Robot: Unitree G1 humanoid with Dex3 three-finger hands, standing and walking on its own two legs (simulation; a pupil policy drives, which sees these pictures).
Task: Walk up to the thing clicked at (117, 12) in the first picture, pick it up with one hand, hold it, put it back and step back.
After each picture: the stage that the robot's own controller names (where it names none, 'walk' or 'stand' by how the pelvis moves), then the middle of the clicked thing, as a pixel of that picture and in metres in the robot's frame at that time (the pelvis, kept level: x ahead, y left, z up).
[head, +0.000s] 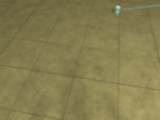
stand; (117, 10) +2.22 -0.64 -0.72
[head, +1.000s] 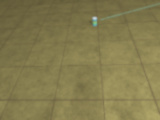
walk; (94, 21) +2.14 -0.13 -0.68
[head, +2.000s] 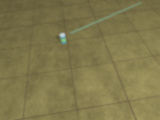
walk; (63, 38) +1.50 +0.22 -0.70
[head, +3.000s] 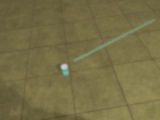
walk; (64, 70) +1.01 +0.20 -0.72
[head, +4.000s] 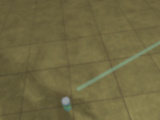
walk; (66, 103) +0.64 +0.19 -0.71
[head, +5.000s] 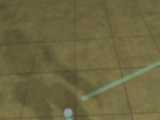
stand; (68, 115) +0.50 +0.17 -0.71
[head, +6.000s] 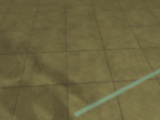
stand; out of the picture +0.41 +0.14 -0.71
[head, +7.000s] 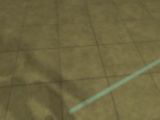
stand; out of the picture +0.39 +0.17 -0.71
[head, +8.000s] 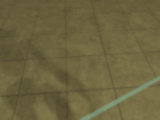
stand; out of the picture +0.34 +0.17 -0.72
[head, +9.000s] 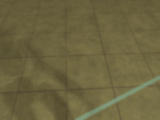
stand; out of the picture +0.36 +0.16 -0.72
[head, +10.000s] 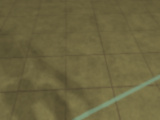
stand; out of the picture +0.37 +0.17 -0.72
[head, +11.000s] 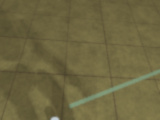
stand; out of the picture +0.41 +0.13 -0.72
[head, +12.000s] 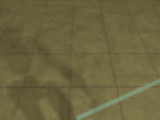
stand; out of the picture +0.39 +0.15 -0.72
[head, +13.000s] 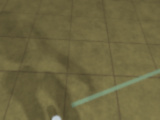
stand; out of the picture +0.41 +0.14 -0.70
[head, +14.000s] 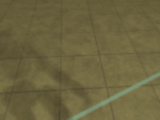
stand; out of the picture +0.37 +0.20 -0.72
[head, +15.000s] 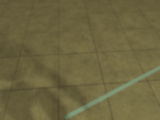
stand; out of the picture +0.41 +0.21 -0.72
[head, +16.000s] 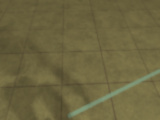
stand; out of the picture +0.40 +0.19 -0.73
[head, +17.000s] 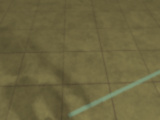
stand; out of the picture +0.41 +0.19 -0.73
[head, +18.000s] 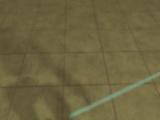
stand; out of the picture +0.41 +0.19 -0.73
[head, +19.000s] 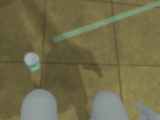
go down; (32, 62) +0.48 +0.21 -0.39
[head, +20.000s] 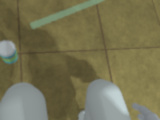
approach; (8, 52) +0.48 +0.25 -0.30
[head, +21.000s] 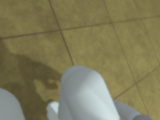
close in; out of the picture +0.45 +0.30 -0.22
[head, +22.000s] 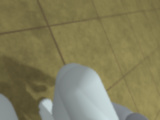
close; out of the picture +0.45 +0.31 -0.23
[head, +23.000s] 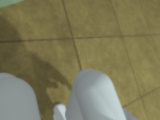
lift; out of the picture +0.38 +0.28 -0.20
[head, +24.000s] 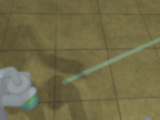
lift; (23, 92) +0.33 +0.19 -0.01
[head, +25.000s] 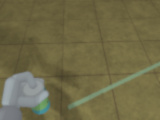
hold; (37, 97) +0.33 +0.15 +0.00
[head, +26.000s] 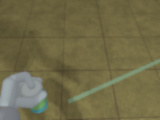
hold; (35, 96) +0.32 +0.16 -0.02
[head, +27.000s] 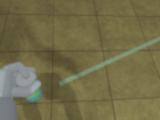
crouch; (29, 86) +0.37 +0.17 -0.07
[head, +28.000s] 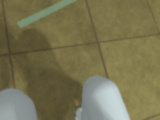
lower; out of the picture +0.49 +0.27 -0.11
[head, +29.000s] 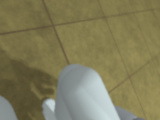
lower; out of the picture +0.43 +0.31 -0.23
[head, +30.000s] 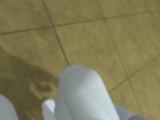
lower; out of the picture +0.42 +0.31 -0.23
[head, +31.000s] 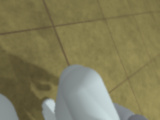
lower; out of the picture +0.42 +0.31 -0.23
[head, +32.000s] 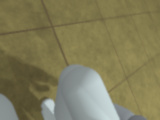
lower; out of the picture +0.42 +0.31 -0.23
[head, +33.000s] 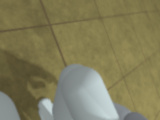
open; out of the picture +0.42 +0.30 -0.23
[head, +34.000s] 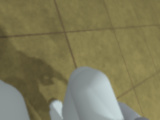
stand; out of the picture +0.42 +0.29 -0.24
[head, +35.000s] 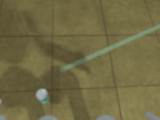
walk; (43, 96) +0.43 +0.20 -0.54
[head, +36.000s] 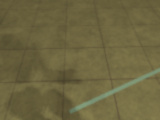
stand; out of the picture +0.40 +0.19 -0.66
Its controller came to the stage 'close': yes
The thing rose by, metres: 0.70
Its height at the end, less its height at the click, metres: +0.00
